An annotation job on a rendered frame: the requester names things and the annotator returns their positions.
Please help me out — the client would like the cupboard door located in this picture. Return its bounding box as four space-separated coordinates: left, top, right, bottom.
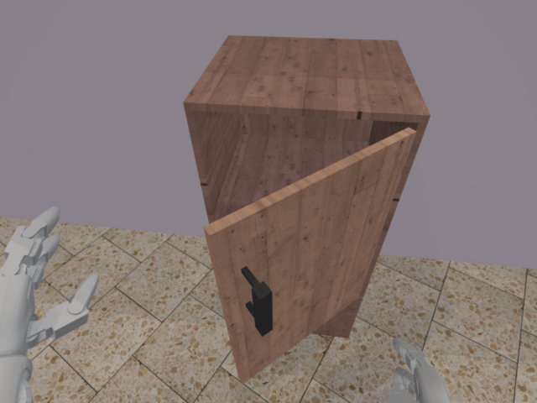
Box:
203 128 417 384

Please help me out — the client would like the robot right hand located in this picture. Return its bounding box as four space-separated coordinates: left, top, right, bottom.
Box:
387 338 451 403

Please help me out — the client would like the robot left forearm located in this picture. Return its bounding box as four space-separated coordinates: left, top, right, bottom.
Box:
0 354 34 403

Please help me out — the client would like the handle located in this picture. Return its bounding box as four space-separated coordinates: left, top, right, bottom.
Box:
241 266 273 336

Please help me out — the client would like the robot left hand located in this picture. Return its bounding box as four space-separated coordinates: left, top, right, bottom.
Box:
0 207 99 357

